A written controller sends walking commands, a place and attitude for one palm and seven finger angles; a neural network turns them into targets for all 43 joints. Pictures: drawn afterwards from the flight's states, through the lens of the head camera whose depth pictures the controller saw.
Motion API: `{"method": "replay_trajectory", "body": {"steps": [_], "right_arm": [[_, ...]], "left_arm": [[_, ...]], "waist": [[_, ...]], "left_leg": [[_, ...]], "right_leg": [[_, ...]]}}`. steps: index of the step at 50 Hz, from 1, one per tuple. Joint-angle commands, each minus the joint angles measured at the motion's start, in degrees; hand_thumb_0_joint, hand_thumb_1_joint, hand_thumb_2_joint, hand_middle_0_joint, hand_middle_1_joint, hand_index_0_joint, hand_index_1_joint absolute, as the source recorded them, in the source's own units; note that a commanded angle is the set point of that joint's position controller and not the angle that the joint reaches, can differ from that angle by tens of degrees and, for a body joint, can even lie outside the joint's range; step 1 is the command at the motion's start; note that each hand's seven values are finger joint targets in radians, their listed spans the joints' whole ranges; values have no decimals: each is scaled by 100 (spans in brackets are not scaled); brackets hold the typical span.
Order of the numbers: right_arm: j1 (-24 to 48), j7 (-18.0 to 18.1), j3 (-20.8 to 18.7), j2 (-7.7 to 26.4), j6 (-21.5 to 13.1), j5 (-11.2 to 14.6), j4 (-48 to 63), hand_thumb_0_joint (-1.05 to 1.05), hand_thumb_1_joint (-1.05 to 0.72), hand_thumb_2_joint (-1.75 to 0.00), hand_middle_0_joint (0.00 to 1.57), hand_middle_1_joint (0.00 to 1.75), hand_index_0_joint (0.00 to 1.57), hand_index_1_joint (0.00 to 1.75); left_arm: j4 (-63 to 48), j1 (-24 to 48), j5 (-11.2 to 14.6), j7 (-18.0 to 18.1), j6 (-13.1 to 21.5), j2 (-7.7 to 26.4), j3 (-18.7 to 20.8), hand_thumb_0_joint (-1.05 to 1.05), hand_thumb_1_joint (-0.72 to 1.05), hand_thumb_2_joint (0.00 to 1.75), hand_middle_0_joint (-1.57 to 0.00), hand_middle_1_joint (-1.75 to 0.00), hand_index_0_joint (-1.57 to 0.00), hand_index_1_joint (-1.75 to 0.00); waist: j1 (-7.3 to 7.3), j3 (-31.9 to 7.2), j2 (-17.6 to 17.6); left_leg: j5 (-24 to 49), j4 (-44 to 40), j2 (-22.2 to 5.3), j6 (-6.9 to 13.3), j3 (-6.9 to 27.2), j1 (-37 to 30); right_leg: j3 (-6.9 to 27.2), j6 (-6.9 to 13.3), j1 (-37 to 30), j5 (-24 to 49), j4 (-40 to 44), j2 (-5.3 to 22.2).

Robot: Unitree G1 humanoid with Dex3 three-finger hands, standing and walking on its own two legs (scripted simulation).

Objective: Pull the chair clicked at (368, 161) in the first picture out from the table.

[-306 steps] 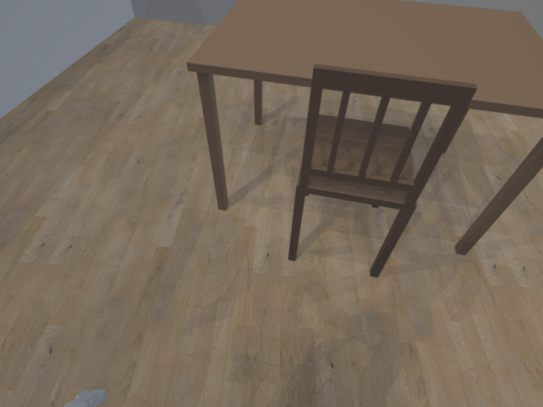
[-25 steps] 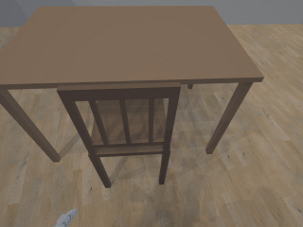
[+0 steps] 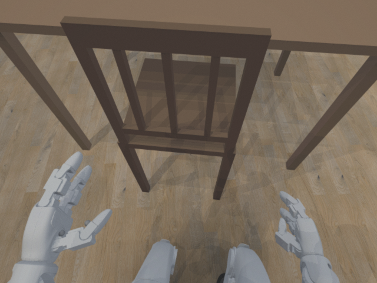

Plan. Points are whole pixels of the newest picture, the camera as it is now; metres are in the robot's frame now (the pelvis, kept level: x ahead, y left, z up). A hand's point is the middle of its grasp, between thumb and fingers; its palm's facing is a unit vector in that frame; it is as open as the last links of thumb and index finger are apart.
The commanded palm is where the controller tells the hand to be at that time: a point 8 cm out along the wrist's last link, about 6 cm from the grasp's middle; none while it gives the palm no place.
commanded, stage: raise the hand toward the chair's back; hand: left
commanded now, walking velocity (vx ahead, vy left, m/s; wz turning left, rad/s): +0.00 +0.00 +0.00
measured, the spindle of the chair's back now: (171, 98) +0.51 +0.12 +0.05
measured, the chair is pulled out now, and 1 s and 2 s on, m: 0.00 0.00 0.00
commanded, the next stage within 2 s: aim the fingers beside a spindle in 1.48 s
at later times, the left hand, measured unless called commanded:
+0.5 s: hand (87, 202) +0.23 +0.21 +0.07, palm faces +0.04 -1.00 -0.05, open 15.2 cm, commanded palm +0.20 +0.27 +0.09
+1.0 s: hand (81, 179) +0.26 +0.23 +0.09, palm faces +0.04 -1.00 -0.05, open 16.9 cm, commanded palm +0.24 +0.28 +0.10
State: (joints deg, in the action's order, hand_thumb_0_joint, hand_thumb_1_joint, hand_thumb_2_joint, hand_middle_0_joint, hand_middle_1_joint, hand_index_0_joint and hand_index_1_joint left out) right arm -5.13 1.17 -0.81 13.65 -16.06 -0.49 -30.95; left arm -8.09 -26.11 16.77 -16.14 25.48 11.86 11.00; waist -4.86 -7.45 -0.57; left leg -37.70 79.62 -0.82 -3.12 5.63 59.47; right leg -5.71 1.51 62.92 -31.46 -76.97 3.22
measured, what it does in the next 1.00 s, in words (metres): stands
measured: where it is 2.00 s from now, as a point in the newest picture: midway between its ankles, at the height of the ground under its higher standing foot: outside the picture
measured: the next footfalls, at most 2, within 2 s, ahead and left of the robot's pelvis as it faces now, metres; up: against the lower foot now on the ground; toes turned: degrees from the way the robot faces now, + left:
none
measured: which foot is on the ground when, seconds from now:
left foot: down 0.00-1.00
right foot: down 0.00-1.00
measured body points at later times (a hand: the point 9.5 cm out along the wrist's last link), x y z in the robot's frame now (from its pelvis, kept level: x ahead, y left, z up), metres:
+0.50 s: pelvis +0.00 +0.02 +0.02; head +0.08 +0.03 +0.46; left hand +0.22 +0.27 +0.08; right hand +0.17 -0.25 -0.05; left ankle +0.01 +0.15 -0.60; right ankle +0.06 -0.11 -0.60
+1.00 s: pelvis +0.01 +0.03 +0.04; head +0.10 +0.04 +0.48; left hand +0.26 +0.29 +0.10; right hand +0.21 -0.20 -0.04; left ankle +0.01 +0.15 -0.60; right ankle +0.06 -0.11 -0.60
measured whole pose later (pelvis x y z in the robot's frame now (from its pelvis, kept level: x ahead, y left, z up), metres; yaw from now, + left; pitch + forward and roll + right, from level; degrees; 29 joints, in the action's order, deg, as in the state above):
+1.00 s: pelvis +0.01 +0.03 +0.04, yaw -1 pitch +16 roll -3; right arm -10.9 2.5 1.3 13.7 -15.0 -0.9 -32.7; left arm -2.0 -16.5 15.6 -13.6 17.5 14.3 13.0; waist -0.7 -7.4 -0.8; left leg -34.9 70.5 -0.8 -0.8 3.9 51.9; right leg -4.3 -0.9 54.5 -27.4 -65.9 2.9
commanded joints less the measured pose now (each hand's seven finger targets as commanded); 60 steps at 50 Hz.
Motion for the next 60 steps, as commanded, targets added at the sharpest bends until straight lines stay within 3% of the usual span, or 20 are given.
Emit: {"method": "replay_trajectory", "body": {"steps": [1,4,8,13,15,17,19,22,29,37,40,45,49,51,54,60], "right_arm": [[-245,257,-357,792,-200,217,735,0,-90,-90,20,30,20,30],[-119,321,-345,694,-175,208,769,0,-90,-90,20,30,20,30],[-178,286,-324,608,-251,152,702,0,-90,-90,20,30,20,30],[-195,249,-321,712,-298,145,701,0,-90,-90,20,30,20,30],[-218,269,-307,749,-314,156,729,0,-90,-90,20,30,20,30],[-281,280,-324,797,-339,145,735,0,-90,-90,20,30,20,30],[-293,291,-326,819,-332,143,743,0,-90,-90,20,30,20,30],[-354,283,-303,851,-340,109,717,0,-90,-90,20,30,20,30],[-335,250,-245,871,-264,74,752,0,-90,-90,20,30,20,30],[-401,235,-172,848,-210,12,725,0,-90,-90,20,30,20,30],[-408,237,-162,845,-188,15,706,0,-90,-90,20,30,20,30],[-454,242,-167,853,-190,18,680,0,-90,-90,20,30,20,30],[-438,253,-177,875,-170,37,645,0,-90,-90,20,30,20,30],[-460,242,-185,862,-177,35,651,0,-90,-90,20,30,20,30],[-468,226,-203,864,-157,21,660,0,-90,-90,20,30,20,30],[-432,208,-201,867,-154,21,662,0,-90,-90,20,30,20,30]], "left_arm": [[-749,303,193,-383,-369,859,527,0,15,58,-13,-18,-13,-18],[-749,218,240,-194,-652,1073,971,0,8,55,-12,-17,-12,-17],[-864,360,263,126,-391,888,922,0,-1,51,-11,-16,-11,-16],[-535,327,148,233,-96,818,696,0,-13,46,-10,-14,-10,-14],[-600,422,132,235,-40,873,656,0,-17,44,-9,-13,-9,-13],[-758,394,113,266,15,962,707,0,-22,42,-9,-12,-9,-12],[-828,470,88,337,35,992,704,0,-27,40,-8,-12,-8,-12],[-932,575,45,444,100,914,600,0,-34,37,-8,-11,-8,-11],[-771,661,-88,493,-85,887,475,0,-50,30,-6,-8,-6,-8],[-821,1033,-77,390,-235,924,521,0,-50,30,-6,-8,-6,-8],[-647,1105,-58,343,-305,921,569,0,-50,30,-6,-8,-6,-8],[-760,1258,-46,270,-346,1012,630,0,-50,30,-6,-8,-6,-8],[-473,1339,-21,256,-416,1004,678,0,-50,30,-6,-8,-6,-8],[-557,1310,-27,260,-407,994,664,0,-50,30,-6,-8,-6,-8],[-470,1174,-32,294,-413,1026,741,0,-50,30,-6,-8,-6,-8],[-410,1282,-77,381,-308,996,681,0,-50,30,-6,-8,-6,-8]], "waist": [[427,-1705,204],[238,-1941,398],[253,-1691,385],[385,-1206,446],[392,-1111,280],[343,-1342,3],[386,-1305,62],[402,-1336,-199],[459,-1209,-372],[460,-1415,-436],[469,-1376,-232],[416,-1646,-464],[463,-1459,-157],[413,-1553,-385],[383,-1638,-217],[437,-1403,-198]], "left_leg": [[1657,-1096,249,424,-408,-222],[1807,-1176,263,403,-377,-269],[1824,-1299,265,361,-375,-308],[1252,-1406,279,368,-413,-90],[1151,-1480,285,379,-415,-139],[1323,-1587,276,391,-411,-384],[1355,-1699,261,393,-366,-498],[1512,-1871,249,382,-325,-747],[1593,-2096,222,350,-250,-981],[2104,-2143,203,279,-217,-1277],[2160,-2139,206,275,-236,-1214],[2610,-2137,205,240,-265,-1427],[2491,-2166,204,252,-265,-1314],[2657,-2192,209,224,-285,-1414],[2714,-2189,216,244,-304,-1360],[2316,-2196,229,274,-362,-1210]], "right_leg": [[856,-174,-2198,851,1645,-225],[882,-205,-2539,979,1690,-214],[817,-219,-2402,1054,1698,-226],[890,-188,-2046,-4,1929,-197],[901,-150,-1983,-243,2005,-197],[734,-106,-2004,75,1873,-242],[581,-100,-1957,163,1841,-306],[326,-70,-1873,499,1701,-361],[142,-50,-1830,677,1714,-431],[70,-42,-1996,1195,1684,-439],[75,-54,-2100,1301,1724,-438],[94,-44,-2284,1691,1695,-422],[95,-55,-2303,1644,1774,-443],[96,-46,-2358,1769,1748,-422],[114,-51,-2502,1863,1769,-425],[186,-54,-2421,1598,1866,-412]]}}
